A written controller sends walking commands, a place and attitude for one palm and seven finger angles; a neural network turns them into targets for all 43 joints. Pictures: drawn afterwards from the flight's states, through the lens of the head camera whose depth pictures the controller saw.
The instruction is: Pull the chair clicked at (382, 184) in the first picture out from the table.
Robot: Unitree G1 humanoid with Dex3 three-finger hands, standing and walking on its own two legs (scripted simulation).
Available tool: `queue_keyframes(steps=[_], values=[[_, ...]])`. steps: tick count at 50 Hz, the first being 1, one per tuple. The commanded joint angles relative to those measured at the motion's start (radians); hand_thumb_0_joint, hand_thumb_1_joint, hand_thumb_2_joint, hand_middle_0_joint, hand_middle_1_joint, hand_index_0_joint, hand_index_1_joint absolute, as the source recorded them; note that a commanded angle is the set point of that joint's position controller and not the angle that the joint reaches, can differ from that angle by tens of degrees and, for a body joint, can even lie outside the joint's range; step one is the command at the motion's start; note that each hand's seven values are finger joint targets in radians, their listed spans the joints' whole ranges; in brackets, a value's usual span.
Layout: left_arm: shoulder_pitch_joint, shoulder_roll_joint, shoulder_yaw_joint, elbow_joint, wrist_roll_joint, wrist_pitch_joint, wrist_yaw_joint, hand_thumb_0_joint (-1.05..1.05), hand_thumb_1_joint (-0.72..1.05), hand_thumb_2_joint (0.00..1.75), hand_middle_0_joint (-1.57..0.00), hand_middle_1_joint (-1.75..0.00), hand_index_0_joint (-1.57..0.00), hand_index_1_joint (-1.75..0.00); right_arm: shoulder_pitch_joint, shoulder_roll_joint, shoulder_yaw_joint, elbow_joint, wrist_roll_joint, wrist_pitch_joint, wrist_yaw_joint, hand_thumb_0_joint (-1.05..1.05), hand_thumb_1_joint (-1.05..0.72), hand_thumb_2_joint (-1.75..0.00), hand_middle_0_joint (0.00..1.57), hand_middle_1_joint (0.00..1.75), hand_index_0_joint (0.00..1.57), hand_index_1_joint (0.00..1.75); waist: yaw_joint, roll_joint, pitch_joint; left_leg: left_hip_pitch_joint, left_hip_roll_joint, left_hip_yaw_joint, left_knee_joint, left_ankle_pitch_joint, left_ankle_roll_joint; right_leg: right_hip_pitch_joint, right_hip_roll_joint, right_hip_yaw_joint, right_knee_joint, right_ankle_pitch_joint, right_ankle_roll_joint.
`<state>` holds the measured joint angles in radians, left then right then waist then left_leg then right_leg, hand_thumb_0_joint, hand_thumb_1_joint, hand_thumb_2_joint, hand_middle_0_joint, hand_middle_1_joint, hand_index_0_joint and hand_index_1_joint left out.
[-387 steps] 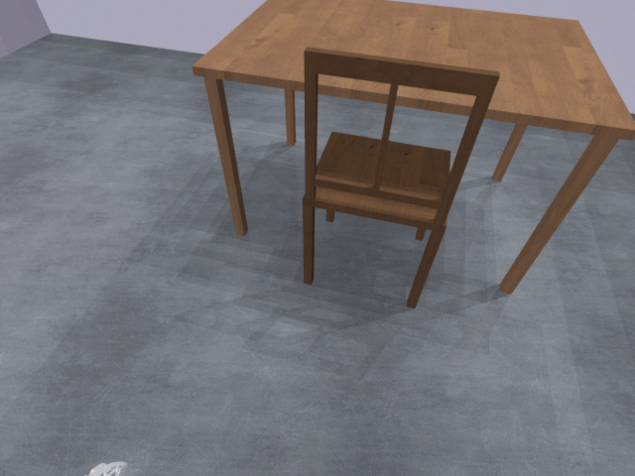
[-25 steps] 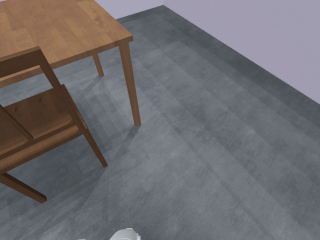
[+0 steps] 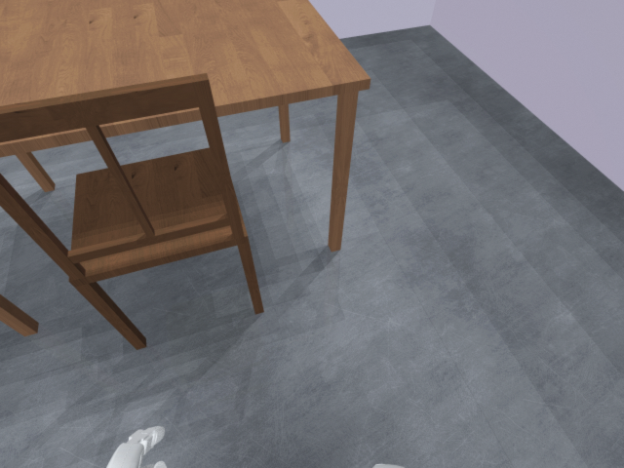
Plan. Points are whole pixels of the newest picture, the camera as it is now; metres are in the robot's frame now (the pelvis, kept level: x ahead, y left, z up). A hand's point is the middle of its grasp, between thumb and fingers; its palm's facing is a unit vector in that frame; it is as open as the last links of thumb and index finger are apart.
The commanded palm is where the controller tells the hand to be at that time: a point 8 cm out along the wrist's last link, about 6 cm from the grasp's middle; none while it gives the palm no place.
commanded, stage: turn to face it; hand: left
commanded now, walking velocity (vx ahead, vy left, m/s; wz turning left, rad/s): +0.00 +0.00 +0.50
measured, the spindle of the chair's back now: (125, 187) +0.62 +0.40 -0.08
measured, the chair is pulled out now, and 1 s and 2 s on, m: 0.00 0.00 0.00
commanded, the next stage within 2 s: take the last steps up to it in 0.38 s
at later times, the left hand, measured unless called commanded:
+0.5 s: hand out of the picture -0.04 +0.19 -0.17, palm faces +0.29 -0.93 -0.24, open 7.4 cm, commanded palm none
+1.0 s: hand out of the picture +0.10 +0.22 -0.16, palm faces +0.26 -0.94 -0.20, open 7.4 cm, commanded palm none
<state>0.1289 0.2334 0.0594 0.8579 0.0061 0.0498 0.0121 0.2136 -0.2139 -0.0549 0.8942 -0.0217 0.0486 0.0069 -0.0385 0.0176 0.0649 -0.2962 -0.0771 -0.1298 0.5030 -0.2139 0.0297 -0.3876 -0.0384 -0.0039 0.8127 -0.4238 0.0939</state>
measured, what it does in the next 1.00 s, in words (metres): steps on the spot, turning left: right foot, then left foot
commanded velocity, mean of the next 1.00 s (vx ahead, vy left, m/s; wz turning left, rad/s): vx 0.16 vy -0.02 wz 0.16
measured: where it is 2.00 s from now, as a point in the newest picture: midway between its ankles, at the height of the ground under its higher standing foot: (307, 453)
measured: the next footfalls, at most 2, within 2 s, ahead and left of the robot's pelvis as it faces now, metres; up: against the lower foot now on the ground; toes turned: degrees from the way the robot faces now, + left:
right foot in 0.08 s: +0.04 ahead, -0.13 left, +0.00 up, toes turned +1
left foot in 0.52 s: -0.01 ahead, +0.12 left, +0.00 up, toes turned +17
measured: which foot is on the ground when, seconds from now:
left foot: down 0.00-0.08, up 0.10-0.50, down 0.52-1.00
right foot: up 0.00-0.06, down 0.08-0.52, up 0.54-1.00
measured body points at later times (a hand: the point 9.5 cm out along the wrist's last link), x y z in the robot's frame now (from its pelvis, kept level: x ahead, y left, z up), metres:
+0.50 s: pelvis -0.01 +0.00 +0.00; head +0.03 +0.01 +0.44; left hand -0.06 +0.24 -0.15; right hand +0.15 -0.23 -0.14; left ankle -0.05 +0.11 -0.73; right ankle +0.00 -0.13 -0.74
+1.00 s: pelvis +0.08 +0.02 +0.00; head +0.10 +0.01 +0.45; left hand +0.08 +0.27 -0.14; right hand +0.08 -0.22 -0.16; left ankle -0.04 +0.10 -0.74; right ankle +0.18 -0.08 -0.72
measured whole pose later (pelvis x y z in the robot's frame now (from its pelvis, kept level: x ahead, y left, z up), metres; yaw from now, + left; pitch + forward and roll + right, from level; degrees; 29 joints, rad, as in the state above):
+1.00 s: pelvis +0.08 +0.02 +0.00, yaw +16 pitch +0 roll +2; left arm 0.21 0.19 0.05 1.00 0.02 0.01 -0.03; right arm 0.43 -0.17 -0.03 1.08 -0.03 -0.03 -0.02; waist -0.05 0.00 0.03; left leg 0.01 -0.03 0.01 0.32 -0.32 0.02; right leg -0.44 -0.08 -0.07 0.69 -0.27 0.03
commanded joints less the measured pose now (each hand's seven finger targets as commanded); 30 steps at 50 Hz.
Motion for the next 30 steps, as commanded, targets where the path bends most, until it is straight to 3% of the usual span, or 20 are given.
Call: queue_keyframes(steps=[1, 2, 3, 4, 5, 6, 8, 10, 13, 18, 21, 23, 24, 25, 26, 27, 28, 29, 30], values=[[0.093, 0.101, 0.026, -0.068, -0.005, -0.039, 0.018, 0.0, 0.9, 0.9, -0.2, -0.3, -0.2, -0.3, -0.025, -0.204, -0.06, -0.075, 0.001, -0.017, -0.012, 0.0, -0.9, -0.9, 0.2, 0.3, 0.2, 0.3, 0.051, 0.13, -0.141, 0.009, 0.212, -0.277, -0.039, 0.348, 0.104, 0.193, 0.03, -0.011, -0.271, 0.142, -0.02], [0.132, 0.125, 0.032, -0.062, -0.003, -0.048, 0.021, 0.0, 0.9, 0.9, -0.2, -0.3, -0.2, -0.3, -0.027, -0.179, -0.058, -0.079, 0.009, -0.017, -0.01, 0.0, -0.9, -0.9, 0.2, 0.3, 0.2, 0.3, 0.071, 0.076, -0.158, -0.069, 0.167, -0.247, 0.022, 0.235, 0.06, 0.314, -0.014, 0.021, -0.418, 0.225, -0.029], [0.151, 0.21, 0.047, -0.062, 0.013, -0.06, 0.028, 0.0, 0.9, 0.9, -0.2, -0.3, -0.2, -0.3, 0.001, -0.112, -0.048, -0.084, 0.02, -0.019, -0.003, 0.0, -0.9, -0.9, 0.2, 0.3, 0.2, 0.3, 0.077, -0.172, -0.176, -0.24, 0.059, -0.115, 0.203, -0.049, -0.016, 0.46, -0.232, 0.228, -0.539, 0.229, -0.093], [0.14, 0.264, 0.054, -0.072, 0.019, -0.057, 0.028, 0.0, 0.9, 0.9, -0.2, -0.3, -0.2, -0.3, -0.004, -0.102, -0.05, -0.105, 0.011, -0.02, -0.006, 0.0, -0.9, -0.9, 0.2, 0.3, 0.2, 0.3, 0.078, -0.31, -0.148, -0.326, -0.031, 0.04, 0.438, -0.377, -0.072, 0.391, -0.457, 0.424, -0.55, 0.364, -0.218], [0.119, 0.24, 0.047, -0.081, 0.014, -0.051, 0.029, 0.0, 0.9, 0.9, -0.2, -0.3, -0.2, -0.3, -0.011, -0.14, -0.06, -0.098, 0.0, -0.013, -0.006, 0.0, -0.9, -0.9, 0.2, 0.3, 0.2, 0.3, 0.066, -0.191, -0.118, -0.294, 0.022, 0.001, 0.604, -0.371, -0.063, 0.265, -0.452, 0.356, -0.532, 0.357, -0.262], [0.057, 0.18, 0.04, -0.085, 0.011, -0.059, 0.032, 0.0, 0.9, 0.9, -0.2, -0.3, -0.2, -0.3, 0.003, -0.137, -0.062, -0.073, -0.004, -0.002, 0.0, 0.0, -0.9, -0.9, 0.2, 0.3, 0.2, 0.3, 0.033, -0.213, -0.078, -0.294, 0.049, -0.016, 0.672, -0.302, -0.063, 0.209, -0.379, 0.28, -0.546, 0.322, -0.242], [-0.003, 0.134, 0.024, -0.093, 0.006, -0.056, 0.028, 0.0, 0.9, 0.9, -0.2, -0.3, -0.2, -0.3, 0.027, -0.125, -0.059, -0.038, -0.004, 0.008, 0.01, 0.0, -0.9, -0.9, 0.2, 0.3, 0.2, 0.3, 0.001, -0.185, -0.024, -0.292, 0.075, 0.035, 0.742, -0.198, -0.079, 0.185, -0.286, 0.143, -0.515, 0.382, -0.209], [0.04, 0.114, 0.019, -0.074, 0.009, -0.066, 0.025, 0.0, 0.9, 0.9, -0.2, -0.3, -0.2, -0.3, 0.019, -0.102, -0.049, -0.025, -0.004, 0.007, 0.013, 0.0, -0.9, -0.9, 0.2, 0.3, 0.2, 0.3, 0.014, -0.186, -0.024, -0.293, 0.077, 0.068, 0.731, -0.154, -0.092, 0.226, -0.253, 0.05, -0.486, 0.525, -0.199], [0.129, 0.131, 0.023, -0.037, 0.015, -0.067, 0.026, 0.0, 0.9, 0.9, -0.2, -0.3, -0.2, -0.3, -0.031, -0.093, -0.039, -0.027, 0.001, 0.01, 0.012, 0.0, -0.9, -0.9, 0.2, 0.3, 0.2, 0.3, 0.051, -0.183, -0.03, -0.274, 0.085, 0.1, 0.635, -0.176, -0.101, 0.284, -0.265, 0.026, -0.471, 0.616, -0.21], [0.201, 0.165, 0.032, 0.006, 0.026, -0.059, 0.022, 0.0, 0.9, 0.9, -0.2, -0.3, -0.2, -0.3, -0.108, -0.069, -0.018, -0.037, 0.009, 0.003, 0.009, 0.0, -0.9, -0.9, 0.2, 0.3, 0.2, 0.3, 0.087, -0.215, -0.053, -0.178, 0.078, 0.159, 0.39, -0.242, -0.09, 0.324, -0.28, 0.005, -0.434, 0.728, -0.237], [0.198, 0.184, 0.04, 0.021, 0.027, -0.054, 0.021, 0.0, 0.9, 0.9, -0.2, -0.3, -0.2, -0.3, -0.092, -0.066, -0.008, -0.029, 0.014, -0.01, 0.004, 0.0, -0.9, -0.9, 0.2, 0.3, 0.2, 0.3, 0.085, -0.236, -0.095, -0.083, 0.065, 0.189, 0.241, -0.236, -0.074, 0.34, -0.285, -0.011, -0.385, 0.788, -0.232], [0.183, 0.178, 0.039, 0.034, 0.022, -0.049, 0.021, 0.0, 0.9, 0.9, -0.2, -0.3, -0.2, -0.3, -0.049, -0.07, -0.006, -0.011, 0.014, -0.017, -0.001, 0.0, -0.9, -0.9, 0.2, 0.3, 0.2, 0.3, 0.059, -0.232, -0.11, 0.027, 0.057, 0.199, 0.087, -0.129, -0.064, 0.301, -0.271, -0.036, -0.332, 0.735, -0.196], [0.164, 0.17, 0.037, 0.04, 0.013, -0.045, 0.02, 0.0, 0.9, 0.9, -0.2, -0.3, -0.2, -0.3, -0.004, -0.082, -0.007, 0.005, 0.011, -0.024, -0.003, 0.0, -0.9, -0.9, 0.2, 0.3, 0.2, 0.3, 0.028, -0.198, -0.117, 0.131, 0.067, 0.19, -0.049, 0.001, -0.055, 0.243, -0.25, -0.062, -0.275, 0.651, -0.158], [0.176, 0.128, 0.029, 0.034, 0.003, -0.043, 0.017, 0.0, 0.9, 0.9, -0.2, -0.3, -0.2, -0.3, 0.049, -0.142, -0.016, 0.017, 0.003, -0.04, -0.006, 0.0, -0.9, -0.9, 0.2, 0.3, 0.2, 0.3, 0.003, -0.032, -0.178, 0.287, 0.167, 0.084, -0.139, 0.141, -0.021, 0.142, -0.197, -0.112, -0.13, 0.454, -0.108], [0.183, 0.056, 0.011, 0.011, -0.003, -0.041, 0.009, 0.0, 0.9, 0.9, -0.2, -0.3, -0.2, -0.3, 0.1, -0.237, -0.036, 0.02, -0.004, -0.047, -0.011, 0.0, -0.9, -0.9, 0.2, 0.3, 0.2, 0.3, -0.013, 0.264, -0.182, 0.391, 0.409, -0.235, -0.166, 0.388, 0.092, -0.108, -0.066, -0.157, 0.048, -0.104, -0.041], [0.134, 0.065, 0.002, -0.001, 0.01, -0.036, 0.011, 0.0, 0.9, 0.9, -0.2, -0.3, -0.2, -0.3, 0.132, -0.262, -0.038, 0.036, -0.005, -0.036, -0.016, 0.0, -0.9, -0.9, 0.2, 0.3, 0.2, 0.3, -0.033, 0.238, -0.157, 0.342, 0.47, -0.282, -0.193, 0.316, 0.184, -0.157, -0.046, -0.081, 0.171, -0.245, -0.053], [0.12, 0.074, 0.002, -0.01, 0.016, -0.037, 0.004, 0.0, 0.9, 0.9, -0.2, -0.3, -0.2, -0.3, 0.12, -0.254, -0.033, 0.023, -0.006, -0.035, -0.018, 0.0, -0.9, -0.9, 0.2, 0.3, 0.2, 0.3, -0.026, 0.161, -0.107, 0.303, 0.482, -0.277, -0.227, 0.107, 0.207, -0.203, -0.068, -0.06, 0.248, -0.203, -0.069], [0.092, 0.069, 0.008, 0.018, 0.024, -0.035, 0.001, 0.0, 0.9, 0.9, -0.2, -0.3, -0.2, -0.3, 0.098, -0.206, -0.023, 0.033, -0.007, -0.048, -0.028, 0.0, -0.9, -0.9, 0.2, 0.3, 0.2, 0.3, -0.027, 0.242, -0.068, 0.257, 0.4, -0.249, -0.27, -0.008, 0.173, -0.225, -0.066, -0.026, 0.275, -0.135, -0.066], [0.086, 0.086, 0.01, 0.041, 0.024, -0.037, -0.009, 0.0, 0.9, 0.9, -0.2, -0.3, -0.2, -0.3, 0.062, -0.166, -0.01, 0.032, -0.006, -0.051, -0.033, 0.0, -0.9, -0.9, 0.2, 0.3, 0.2, 0.3, -0.008, 0.235, -0.005, 0.208, 0.356, -0.209, -0.285, -0.076, 0.156, -0.232, -0.07, -0.01, 0.303, -0.051, -0.072]])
